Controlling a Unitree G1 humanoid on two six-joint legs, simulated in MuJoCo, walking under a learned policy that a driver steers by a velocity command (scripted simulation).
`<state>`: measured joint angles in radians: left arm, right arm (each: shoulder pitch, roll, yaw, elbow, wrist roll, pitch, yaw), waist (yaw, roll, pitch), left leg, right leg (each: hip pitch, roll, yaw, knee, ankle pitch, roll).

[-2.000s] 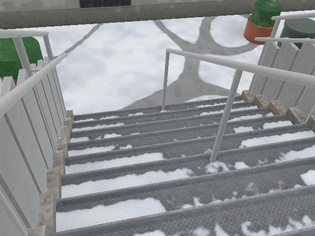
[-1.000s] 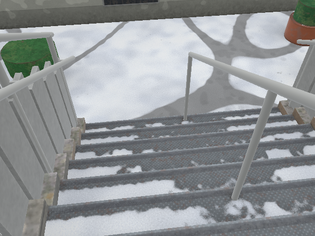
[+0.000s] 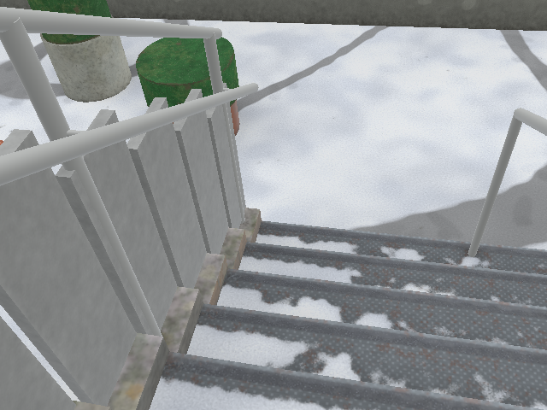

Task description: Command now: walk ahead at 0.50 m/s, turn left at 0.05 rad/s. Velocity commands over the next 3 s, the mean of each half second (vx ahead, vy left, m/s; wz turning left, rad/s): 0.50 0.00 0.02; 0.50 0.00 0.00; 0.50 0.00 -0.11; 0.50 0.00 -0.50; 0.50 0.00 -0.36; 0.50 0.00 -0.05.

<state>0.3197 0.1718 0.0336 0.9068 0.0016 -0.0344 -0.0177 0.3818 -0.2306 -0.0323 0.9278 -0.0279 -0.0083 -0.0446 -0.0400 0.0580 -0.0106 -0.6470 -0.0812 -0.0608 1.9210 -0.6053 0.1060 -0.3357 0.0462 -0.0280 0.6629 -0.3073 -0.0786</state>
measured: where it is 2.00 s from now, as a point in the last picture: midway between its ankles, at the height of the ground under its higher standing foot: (309, 319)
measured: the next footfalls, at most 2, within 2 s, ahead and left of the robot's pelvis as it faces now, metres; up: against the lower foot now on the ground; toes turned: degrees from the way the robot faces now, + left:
left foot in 0.46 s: +0.40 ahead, +0.07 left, -0.17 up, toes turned +0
right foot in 0.98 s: +0.66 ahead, -0.14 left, -0.34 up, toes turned -4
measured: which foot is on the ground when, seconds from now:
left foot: up 0.00-0.44, down 0.46-0.98, up 1.00-1.00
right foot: down 0.00-0.46, up 0.48-0.96, down 0.98-1.00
